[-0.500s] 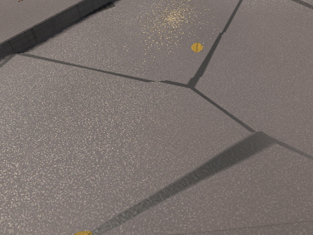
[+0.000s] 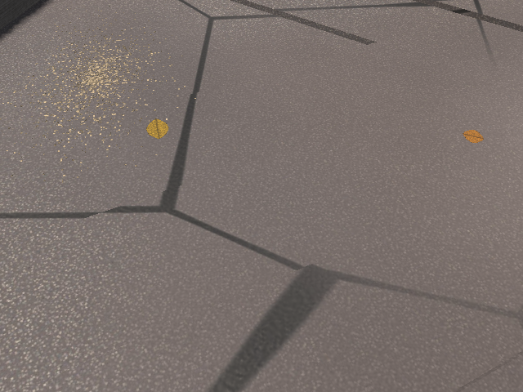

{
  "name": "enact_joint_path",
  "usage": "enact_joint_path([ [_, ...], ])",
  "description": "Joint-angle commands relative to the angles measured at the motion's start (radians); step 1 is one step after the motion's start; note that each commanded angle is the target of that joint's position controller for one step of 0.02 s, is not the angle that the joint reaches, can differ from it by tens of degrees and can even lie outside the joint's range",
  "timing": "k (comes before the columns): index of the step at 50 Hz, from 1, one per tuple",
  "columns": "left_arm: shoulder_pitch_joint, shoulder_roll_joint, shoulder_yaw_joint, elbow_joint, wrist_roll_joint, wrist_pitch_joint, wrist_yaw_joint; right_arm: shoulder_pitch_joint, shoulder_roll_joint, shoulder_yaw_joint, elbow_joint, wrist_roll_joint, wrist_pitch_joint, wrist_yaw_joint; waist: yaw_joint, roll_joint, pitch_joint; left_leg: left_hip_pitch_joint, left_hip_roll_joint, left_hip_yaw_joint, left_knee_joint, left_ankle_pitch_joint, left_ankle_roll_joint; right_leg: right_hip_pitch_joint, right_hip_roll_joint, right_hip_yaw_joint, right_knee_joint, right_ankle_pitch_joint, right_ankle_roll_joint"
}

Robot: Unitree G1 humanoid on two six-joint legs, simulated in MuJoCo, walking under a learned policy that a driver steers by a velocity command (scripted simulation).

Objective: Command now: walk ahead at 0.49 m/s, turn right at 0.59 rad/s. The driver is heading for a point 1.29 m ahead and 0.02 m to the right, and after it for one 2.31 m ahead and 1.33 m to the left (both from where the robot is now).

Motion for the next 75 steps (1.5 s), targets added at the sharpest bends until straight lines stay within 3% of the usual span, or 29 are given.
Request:
enact_joint_path([
  [1,-0.048,0.000,-0.010,-0.070,-0.004,-0.008,-0.013,-0.024,-0.086,-0.011,-0.042,0.001,-0.017,0.000,0.034,0.121,0.048,-0.010,0.254,-0.107,-0.160,0.326,0.092,-0.048,-0.026,-0.005,-0.121,0.140,0.006],
  [7,-0.220,-0.006,-0.023,-0.121,-0.005,-0.017,-0.035,0.060,-0.140,-0.023,0.011,0.000,0.000,-0.017,-0.015,0.128,0.076,0.114,0.286,-0.001,-0.118,0.434,0.075,0.039,-0.018,-0.115,-0.390,0.157,-0.036],
  [9,-0.212,0.005,-0.018,-0.121,0.003,-0.017,-0.028,0.065,-0.158,-0.025,0.022,-0.001,0.013,-0.022,-0.004,0.129,0.058,0.167,0.290,0.043,-0.026,0.652,0.064,0.109,0.029,-0.162,-0.430,0.055,-0.069],
  [11,-0.130,0.019,-0.009,-0.101,0.013,-0.020,-0.016,0.066,-0.187,-0.030,0.039,-0.002,0.029,-0.034,0.044,0.153,-0.003,0.214,0.301,0.068,0.168,0.922,0.046,0.238,0.080,-0.168,-0.482,0.010,-0.113],
  [13,0.145,0.077,0.021,-0.001,0.025,-0.038,0.010,0.039,-0.205,-0.035,0.026,-0.001,0.045,-0.037,0.159,0.109,-0.138,0.075,0.275,0.090,0.582,0.803,0.019,0.578,0.129,-0.138,-0.608,-0.006,-0.167],
  [14,0.220,0.195,0.056,0.000,0.032,-0.037,0.025,0.092,-0.115,-0.009,-0.042,0.027,0.043,-0.009,0.152,-0.156,-0.276,-0.439,0.152,0.090,1.002,0.215,-0.046,1.041,-0.156,0.302,-0.576,-0.076,-0.327],
  [15,0.241,0.198,0.060,-0.007,-0.016,-0.026,0.036,-0.010,-0.154,-0.019,-0.083,0.008,0.028,-0.003,0.158,-0.118,-0.342,-0.620,0.034,-0.073,1.153,-0.297,-0.060,1.087,-0.264,0.590,-0.695,0.014,-0.356],
  [17,0.171,0.157,0.046,0.015,-0.026,-0.023,0.051,-0.130,-0.142,-0.009,-0.116,0.008,0.006,0.006,0.112,0.038,-0.113,-0.640,0.123,-0.170,0.972,-0.136,-0.048,0.850,-0.213,0.394,-0.764,0.205,-0.280],
  [19,0.096,0.104,0.029,0.017,-0.031,-0.032,0.060,-0.111,-0.124,-0.006,-0.100,-0.019,0.030,0.009,0.032,0.086,-0.026,-0.513,0.155,-0.173,0.820,-0.130,-0.064,0.642,-0.145,0.281,-0.812,0.280,-0.227],
  [21,0.078,0.081,0.016,0.021,-0.030,-0.055,0.054,-0.067,-0.099,-0.003,-0.076,-0.033,0.061,0.020,0.004,0.058,-0.031,-0.426,0.143,-0.151,0.746,-0.076,-0.075,0.556,-0.101,0.219,-0.864,0.297,-0.224],
  [26,0.148,0.092,0.016,0.099,-0.038,-0.081,0.048,-0.255,-0.080,0.003,-0.127,-0.022,0.060,0.031,0.048,0.005,0.032,-0.429,0.127,-0.144,0.434,0.241,-0.073,0.510,-0.037,0.132,-0.910,0.237,-0.187],
  [30,0.189,0.103,0.014,0.132,-0.036,-0.091,0.055,-0.347,-0.093,0.001,-0.139,-0.009,0.049,0.034,0.083,0.014,0.056,-0.360,0.111,-0.171,0.259,0.416,-0.034,0.533,-0.083,0.168,-0.906,0.132,-0.158],
  [35,0.254,0.139,0.020,0.183,-0.008,-0.085,0.079,-0.385,-0.126,-0.011,-0.143,-0.011,0.034,0.027,0.098,0.046,0.116,-0.387,0.099,-0.188,0.135,0.278,0.007,0.715,-0.131,0.186,-0.793,0.260,-0.138],
  [38,0.212,0.137,0.016,0.190,-0.002,-0.075,0.078,-0.056,-0.147,-0.032,-0.013,-0.018,0.012,0.011,-0.040,0.090,-0.035,-0.013,0.061,-0.159,0.047,0.269,0.050,0.662,-0.030,0.107,-0.348,0.466,-0.101],
  [39,0.203,0.073,0.000,0.180,-0.011,-0.082,0.072,0.111,-0.190,-0.043,0.030,-0.032,0.007,0.005,-0.095,0.183,-0.156,0.250,0.187,-0.258,0.154,0.387,0.084,0.444,0.063,0.043,0.015,0.100,-0.097],
  [40,0.333,-0.002,-0.014,0.184,-0.046,-0.091,0.072,0.141,-0.207,-0.039,0.029,-0.041,0.005,0.015,-0.002,0.310,-0.238,0.481,0.415,-0.583,0.243,0.677,0.169,0.146,0.172,0.045,0.300,-0.425,-0.068],
  [41,0.350,0.072,-0.006,0.205,-0.045,-0.087,0.082,0.115,-0.227,-0.055,0.024,-0.003,0.018,0.014,-0.032,0.251,-0.249,0.447,0.449,-0.725,0.108,0.354,0.251,0.017,0.157,0.091,0.333,-0.340,-0.062],
  [43,0.155,0.105,-0.003,0.173,-0.026,-0.083,0.066,-0.074,-0.109,-0.024,-0.010,-0.007,0.018,0.014,0.002,0.098,-0.010,0.151,0.357,-0.575,-0.042,0.146,0.199,0.010,0.045,0.056,0.227,-0.173,-0.038],
  [46,0.133,0.050,-0.014,0.182,0.005,-0.046,0.036,-0.035,-0.090,-0.006,0.052,0.004,-0.004,0.004,0.051,0.128,0.053,-0.006,0.273,-0.411,-0.098,0.443,0.147,0.110,-0.005,0.016,0.062,-0.106,0.006],
  [50,0.038,-0.002,-0.036,0.157,-0.006,-0.047,0.033,0.016,-0.084,0.006,0.109,0.015,-0.011,0.005,0.056,0.135,0.028,0.006,0.179,-0.243,-0.060,0.969,0.114,0.126,0.014,-0.076,-0.142,0.016,0.040],
  [56,-0.095,0.003,-0.056,0.128,-0.028,-0.053,0.053,0.053,-0.108,0.006,0.144,0.018,0.026,-0.014,0.014,0.158,-0.004,0.028,0.132,-0.262,0.049,0.912,0.054,0.274,0.084,-0.098,-0.466,0.191,0.028],
  [59,0.008,0.052,-0.041,0.160,-0.025,-0.065,0.074,0.019,-0.113,-0.002,0.135,0.013,0.041,-0.022,0.061,0.156,-0.011,0.052,0.143,-0.341,0.187,0.845,0.048,0.379,0.080,-0.047,-0.581,0.165,-0.006],
  [60,0.079,0.073,-0.033,0.176,-0.018,-0.079,0.083,-0.001,-0.113,-0.004,0.125,0.021,0.042,-0.019,0.099,0.113,-0.038,0.006,0.109,-0.333,0.311,0.747,0.032,0.505,0.038,-0.018,-0.662,0.341,-0.028],
  [61,0.177,0.137,-0.019,0.183,-0.003,-0.092,0.093,-0.001,-0.091,0.000,0.083,0.031,0.038,-0.018,0.118,0.011,-0.151,-0.127,0.056,-0.307,0.531,0.415,0.015,0.726,-0.151,0.129,-0.603,0.789,-0.078],
  [62,0.164,0.175,-0.006,0.169,-0.023,-0.073,0.085,0.190,0.011,0.013,0.094,0.061,0.054,-0.028,0.047,-0.219,-0.332,-0.296,-0.081,-0.214,0.843,-0.438,-0.009,0.935,-0.434,0.346,-0.549,1.228,-0.269],
  [63,0.134,0.091,-0.018,0.133,-0.052,-0.056,0.075,0.172,-0.100,-0.010,0.124,0.028,0.077,-0.042,0.066,-0.033,-0.358,-0.332,-0.061,-0.216,0.924,-0.466,-0.007,0.849,-0.426,0.350,-0.587,1.036,-0.293],
  [64,0.060,0.048,-0.029,0.115,-0.049,-0.050,0.078,0.103,-0.105,-0.021,0.118,0.007,0.092,-0.039,0.046,0.016,-0.236,-0.357,-0.027,-0.223,0.948,-0.390,-0.021,0.720,-0.369,0.281,-0.656,0.795,-0.273],
  [67,-0.042,0.027,-0.036,0.103,-0.029,-0.032,0.104,0.022,-0.077,-0.028,0.086,-0.017,0.136,-0.014,0.000,-0.044,-0.063,-0.312,0.026,-0.196,0.876,-0.261,-0.063,0.433,-0.244,0.107,-0.794,0.405,-0.198],
  [75,-0.067,0.081,-0.011,0.092,-0.012,-0.017,0.095,-0.072,-0.064,-0.017,0.006,-0.005,0.186,0.010,0.007,-0.078,-0.097,-0.203,0.039,-0.115,0.595,-0.182,-0.045,0.336,-0.245,-0.030,-0.838,0.016,-0.175],
])
Velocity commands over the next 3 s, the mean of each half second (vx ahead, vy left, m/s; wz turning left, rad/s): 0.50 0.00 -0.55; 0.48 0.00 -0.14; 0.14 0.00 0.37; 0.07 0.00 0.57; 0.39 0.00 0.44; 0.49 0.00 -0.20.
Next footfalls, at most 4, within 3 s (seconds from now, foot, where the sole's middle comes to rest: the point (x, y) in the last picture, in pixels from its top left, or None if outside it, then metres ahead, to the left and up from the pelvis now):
0.26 right None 0.28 -0.12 -0.78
0.76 left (269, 349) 0.62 -0.04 -0.82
1.20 right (334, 283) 0.82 -0.25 -0.82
1.64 left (266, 317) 0.72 -0.04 -0.82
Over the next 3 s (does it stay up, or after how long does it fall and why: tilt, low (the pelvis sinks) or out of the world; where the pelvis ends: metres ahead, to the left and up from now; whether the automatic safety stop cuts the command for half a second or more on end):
stays up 1.09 0.12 -0.08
